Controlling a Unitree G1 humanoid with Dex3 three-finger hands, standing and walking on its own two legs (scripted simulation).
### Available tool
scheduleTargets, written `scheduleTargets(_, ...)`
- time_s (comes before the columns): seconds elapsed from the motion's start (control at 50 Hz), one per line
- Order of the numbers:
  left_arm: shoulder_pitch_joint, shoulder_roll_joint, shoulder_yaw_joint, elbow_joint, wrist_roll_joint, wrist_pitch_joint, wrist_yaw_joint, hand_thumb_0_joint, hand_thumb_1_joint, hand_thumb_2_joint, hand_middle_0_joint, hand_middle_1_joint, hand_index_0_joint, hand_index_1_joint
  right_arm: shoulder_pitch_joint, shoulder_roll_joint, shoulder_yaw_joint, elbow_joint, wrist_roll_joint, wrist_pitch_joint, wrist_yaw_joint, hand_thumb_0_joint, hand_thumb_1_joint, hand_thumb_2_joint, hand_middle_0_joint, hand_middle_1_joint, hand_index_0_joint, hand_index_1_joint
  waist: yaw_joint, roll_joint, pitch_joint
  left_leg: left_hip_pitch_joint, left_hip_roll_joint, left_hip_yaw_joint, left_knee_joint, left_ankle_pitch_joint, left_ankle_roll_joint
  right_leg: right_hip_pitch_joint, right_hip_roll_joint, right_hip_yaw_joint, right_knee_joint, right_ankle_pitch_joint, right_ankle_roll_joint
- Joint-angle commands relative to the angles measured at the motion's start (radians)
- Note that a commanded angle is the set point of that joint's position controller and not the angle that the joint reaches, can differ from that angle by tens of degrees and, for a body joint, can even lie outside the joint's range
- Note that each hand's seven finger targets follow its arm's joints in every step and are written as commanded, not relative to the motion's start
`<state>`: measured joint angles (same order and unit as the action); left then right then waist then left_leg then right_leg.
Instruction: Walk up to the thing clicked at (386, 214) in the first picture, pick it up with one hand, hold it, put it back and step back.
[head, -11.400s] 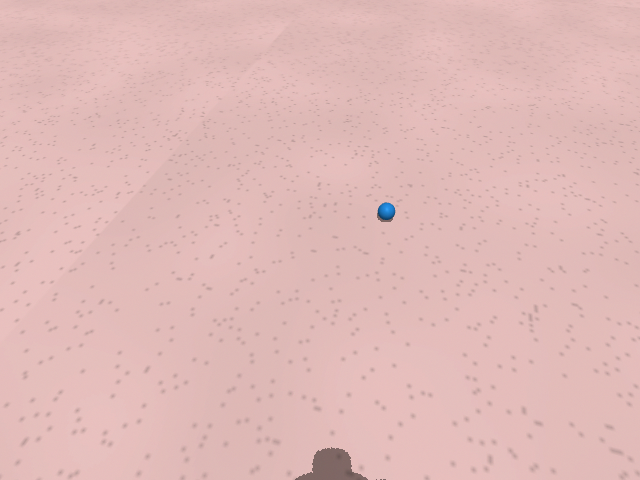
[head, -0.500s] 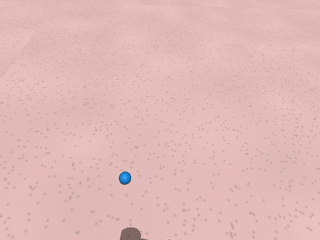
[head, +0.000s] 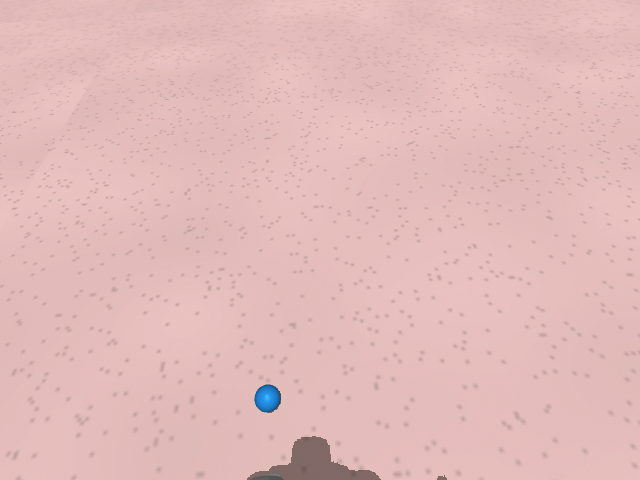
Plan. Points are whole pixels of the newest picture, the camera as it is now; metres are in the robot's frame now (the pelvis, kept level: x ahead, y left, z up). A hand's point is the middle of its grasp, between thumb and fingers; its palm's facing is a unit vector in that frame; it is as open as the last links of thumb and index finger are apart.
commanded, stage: walk up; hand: left
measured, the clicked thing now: (267, 398) +0.48 +0.21 -0.73
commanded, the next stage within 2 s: none
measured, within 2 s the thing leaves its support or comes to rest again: neither
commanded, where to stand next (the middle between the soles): +0.12 -0.02 m, yaw -1 degrees
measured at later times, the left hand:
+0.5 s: hand out of the picture +0.13 +0.27 -0.16, palm faces -0.04 -0.93 -0.37, open 7.4 cm
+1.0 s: hand (157, 472) +0.18 +0.26 -0.14, palm faces -0.05 -0.95 -0.32, open 7.4 cm
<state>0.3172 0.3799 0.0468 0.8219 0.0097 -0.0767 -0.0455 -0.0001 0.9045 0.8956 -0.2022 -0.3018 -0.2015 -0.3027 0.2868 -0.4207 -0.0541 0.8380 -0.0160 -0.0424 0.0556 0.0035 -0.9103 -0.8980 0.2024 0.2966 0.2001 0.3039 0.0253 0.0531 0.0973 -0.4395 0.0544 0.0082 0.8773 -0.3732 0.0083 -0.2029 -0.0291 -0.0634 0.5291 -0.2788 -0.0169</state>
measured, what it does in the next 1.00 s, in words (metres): steps on the spot: left foot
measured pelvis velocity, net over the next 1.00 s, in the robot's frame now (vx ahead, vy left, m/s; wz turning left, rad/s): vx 0.07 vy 0.01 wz -0.03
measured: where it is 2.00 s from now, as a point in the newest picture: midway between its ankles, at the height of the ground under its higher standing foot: outside the picture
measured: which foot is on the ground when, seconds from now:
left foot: up 0.00-0.10, down 0.12-1.00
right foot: down 0.00-1.00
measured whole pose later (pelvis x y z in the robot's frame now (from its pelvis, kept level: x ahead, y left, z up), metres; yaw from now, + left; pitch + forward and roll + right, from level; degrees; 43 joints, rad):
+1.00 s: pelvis +0.07 +0.01 +0.01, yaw -2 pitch -3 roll +0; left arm 0.05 0.35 0.01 1.14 0.00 -0.01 -0.02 0.00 0.91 0.90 -0.20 -0.30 -0.20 -0.30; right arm 0.07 -0.36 0.00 1.18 -0.01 -0.01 0.02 0.00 -0.91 -0.90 0.20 0.30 0.20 0.30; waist -0.02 0.00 0.07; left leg -0.18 0.05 0.07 0.33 -0.10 -0.01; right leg -0.07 -0.02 -0.02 0.33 -0.20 0.02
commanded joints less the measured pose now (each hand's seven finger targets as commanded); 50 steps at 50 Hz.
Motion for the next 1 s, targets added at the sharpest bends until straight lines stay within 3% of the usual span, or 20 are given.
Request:
scheduleTargets(0.0,0.007,0.269,0.061,-0.082,0.000,-0.008,0.035,0.000,0.900,0.900,-0.200,-0.300,-0.200,-0.300,0.018,-0.122,-0.047,-0.065,0.002,-0.019,-0.020,0.000,-0.900,-0.900,0.200,0.300,0.200,0.300,0.001,-0.203,-0.058,0.095,-0.006,0.041,-0.182,0.125,-0.004,-0.045,-0.219,0.132,-0.090,0.546,-0.201)
scheduleTargets(0.02,-0.002,0.266,0.053,-0.078,-0.004,-0.001,0.040,0.000,0.900,0.900,-0.200,-0.300,-0.200,-0.300,0.023,-0.115,-0.047,-0.057,0.003,-0.020,-0.027,0.000,-0.900,-0.900,0.200,0.300,0.200,0.300,-0.012,-0.184,-0.080,0.160,-0.022,0.053,-0.233,0.192,0.004,-0.064,-0.199,0.104,-0.033,0.576,-0.178)
scheduleTargets(0.06,-0.057,0.228,0.036,-0.088,-0.014,0.014,0.047,0.000,0.900,0.900,-0.200,-0.300,-0.200,-0.300,0.093,-0.138,-0.055,-0.018,-0.002,-0.031,-0.042,0.000,-0.900,-0.900,0.200,0.300,0.200,0.300,-0.066,-0.098,-0.135,0.329,-0.046,0.053,-0.369,0.374,0.028,-0.137,-0.130,0.049,0.147,0.402,-0.118)
scheduleTargets(0.08,-0.030,0.177,0.019,-0.092,-0.022,0.019,0.048,0.000,0.900,0.900,-0.200,-0.300,-0.200,-0.300,0.100,-0.213,-0.074,-0.015,-0.011,-0.036,-0.050,0.000,-0.900,-0.900,0.200,0.300,0.200,0.300,-0.073,0.068,-0.171,0.419,0.085,-0.095,-0.415,0.523,0.067,-0.233,-0.049,0.010,0.273,0.211,-0.063)
scheduleTargets(0.1,0.012,0.131,0.004,-0.089,-0.034,0.031,0.050,0.000,0.900,0.900,-0.200,-0.300,-0.200,-0.300,0.079,-0.249,-0.072,-0.046,-0.012,-0.044,-0.058,0.000,-0.900,-0.900,0.200,0.300,0.200,0.300,-0.052,0.160,-0.201,0.418,0.301,-0.410,-0.487,0.563,0.160,-0.285,0.049,0.059,0.383,-0.250,-0.016)
scheduleTargets(0.12,0.053,0.213,0.025,-0.036,-0.034,0.056,0.063,0.000,0.900,0.900,-0.200,-0.300,-0.200,-0.300,0.032,-0.281,-0.077,-0.051,0.016,-0.038,-0.060,0.000,-0.900,-0.900,0.200,0.300,0.200,0.300,-0.042,0.095,-0.232,0.337,0.360,-0.470,-0.491,0.419,0.276,-0.194,0.014,0.124,0.463,-0.361,-0.023)
scheduleTargets(0.14,0.049,0.228,0.023,-0.015,-0.027,0.061,0.066,0.000,0.900,0.900,-0.200,-0.300,-0.200,-0.300,-0.027,-0.262,-0.072,-0.057,0.012,-0.030,-0.064,0.000,-0.900,-0.900,0.200,0.300,0.200,0.300,-0.024,0.074,-0.188,0.287,0.331,-0.430,-0.494,0.343,0.270,-0.199,-0.004,0.140,0.474,-0.361,-0.024)
scheduleTargets(0.18,0.026,0.222,0.027,0.021,-0.025,0.063,0.064,0.000,0.900,0.900,-0.200,-0.300,-0.200,-0.300,-0.102,-0.223,-0.050,-0.056,0.001,-0.022,-0.072,0.000,-0.900,-0.900,0.200,0.300,0.200,0.300,-0.008,0.106,-0.130,0.212,0.242,-0.295,-0.481,0.281,0.201,-0.191,-0.025,0.140,0.391,-0.306,-0.027)
scheduleTargets(0.24,0.063,0.201,0.028,0.083,-0.016,0.054,0.059,0.000,0.900,0.900,-0.200,-0.300,-0.200,-0.300,-0.151,-0.227,-0.040,-0.039,0.004,-0.010,-0.068,0.000,-0.900,-0.900,0.200,0.300,0.200,0.300,0.010,0.153,-0.130,0.153,0.211,-0.194,-0.411,0.365,0.172,-0.070,-0.014,0.061,0.174,-0.154,-0.016)
scheduleTargets(0.28,0.051,0.207,0.033,0.107,-0.002,0.047,0.060,0.000,0.900,0.900,-0.200,-0.300,-0.200,-0.300,-0.164,-0.201,-0.027,-0.032,0.016,0.003,-0.062,0.000,-0.900,-0.900,0.200,0.300,0.200,0.300,0.018,0.096,-0.147,0.078,0.180,-0.159,-0.362,0.313,0.122,0.047,-0.003,0.058,0.038,0.014,-0.021)
scheduleTargets(0.3,0.031,0.225,0.036,0.104,0.006,0.042,0.063,0.000,0.900,0.900,-0.200,-0.300,-0.200,-0.300,-0.171,-0.171,-0.014,-0.027,0.025,0.008,-0.060,0.000,-0.900,-0.900,0.200,0.300,0.200,0.300,0.018,0.035,-0.145,0.053,0.158,-0.140,-0.333,0.258,0.085,0.060,-0.048,0.128,-0.036,0.064,-0.035)
scheduleTargets(0.32,-0.045,0.269,0.036,0.081,0.011,0.033,0.062,0.000,0.900,0.900,-0.200,-0.300,-0.200,-0.300,-0.166,-0.132,-0.006,-0.020,0.035,0.012,-0.056,0.000,-0.900,-0.900,0.200,0.300,0.200,0.300,-0.021,-0.071,-0.122,0.073,0.084,-0.098,-0.300,0.152,0.031,-0.037,-0.153,0.300,-0.115,0.039,-0.075)
scheduleTargets(0.34,-0.131,0.293,0.035,0.078,0.003,0.035,0.054,0.000,0.900,0.900,-0.200,-0.300,-0.200,-0.300,-0.158,-0.143,-0.010,0.013,0.035,0.017,-0.057,0.000,-0.900,-0.900,0.200,0.300,0.200,0.300,-0.054,-0.113,-0.083,0.218,0.016,-0.039,-0.299,0.031,0.016,-0.212,-0.201,0.322,-0.119,-0.005,-0.119)
scheduleTargets(0.36,-0.170,0.260,0.020,0.072,0.002,0.033,0.050,0.000,0.900,0.900,-0.200,-0.300,-0.200,-0.300,-0.158,-0.149,-0.013,0.038,0.027,0.017,-0.056,0.000,-0.900,-0.900,0.200,0.300,0.200,0.300,-0.068,-0.080,-0.072,0.277,0.039,-0.050,-0.339,0.056,0.019,-0.240,-0.178,0.273,-0.102,-0.008,-0.097)
scheduleTargets(0.4,-0.146,0.221,0.004,0.108,-0.008,0.031,0.052,0.000,0.900,0.900,-0.200,-0.300,-0.200,-0.300,-0.217,-0.168,-0.009,0.061,0.026,0.005,-0.051,0.000,-0.900,-0.900,0.200,0.300,0.200,0.300,-0.030,-0.043,-0.118,0.278,0.082,-0.087,-0.368,0.200,0.040,-0.148,-0.107,0.183,-0.087,0.066,-0.041)
scheduleTargets(0.48,-0.170,0.226,0.004,0.152,-0.013,0.029,0.054,0.000,0.900,0.900,-0.200,-0.300,-0.200,-0.300,-0.229,-0.154,0.010,0.117,0.031,0.002,-0.050,0.000,-0.900,-0.900,0.200,0.300,0.200,0.300,-0.028,-0.106,-0.135,0.293,0.074,-0.052,-0.388,0.359,0.033,-0.030,-0.112,0.170,-0.102,0.258,-0.030)
scheduleTargets(0.56,-0.204,0.213,0.000,0.179,-0.017,0.038,0.056,0.000,0.900,0.900,-0.200,-0.300,-0.200,-0.300,-0.256,-0.154,0.011,0.164,0.029,0.007,-0.052,0.000,-0.900,-0.900,0.200,0.300,0.200,0.300,-0.025,-0.105,-0.161,0.340,0.080,-0.044,-0.427,0.403,0.030,0.016,-0.109,0.150,-0.140,0.303,-0.017)
scheduleTargets(0.66,-0.251,0.198,-0.007,0.214,-0.019,0.050,0.052,0.000,0.900,0.900,-0.200,-0.300,-0.200,-0.300,-0.285,-0.149,0.019,0.216,0.023,0.010,-0.052,0.000,-0.900,-0.900,0.200,0.300,0.200,0.300,-0.016,-0.074,-0.115,0.330,0.087,-0.059,-0.522,0.332,0.014,0.024,-0.106,0.152,-0.221,0.168,-0.010)
scheduleTargets(0.74,-0.278,0.198,-0.002,0.241,-0.014,0.051,0.050,0.000,0.900,0.900,-0.200,-0.300,-0.200,-0.300,-0.280,-0.146,0.022,0.248,0.020,0.008,-0.052,0.000,-0.900,-0.900,0.200,0.300,0.200,0.300,-0.023,-0.075,-0.146,0.348,0.091,-0.052,-0.545,0.376,0.009,0.087,-0.104,0.134,-0.240,0.223,-0.005)
scheduleTargets(0.98,-0.302,0.189,0.001,0.273,-0.006,0.056,0.043,0.000,0.900,0.900,-0.200,-0.300,-0.200,-0.300,-0.278,-0.147,0.020,0.272,0.013,0.005,-0.053,0.000,-0.900,-0.900,0.200,0.300,0.200,0.300,-0.032,-0.042,-0.131,0.333,0.097,-0.065,-0.608,0.255,0.008,0.079,-0.099,0.133,-0.286,0.128,-0.001)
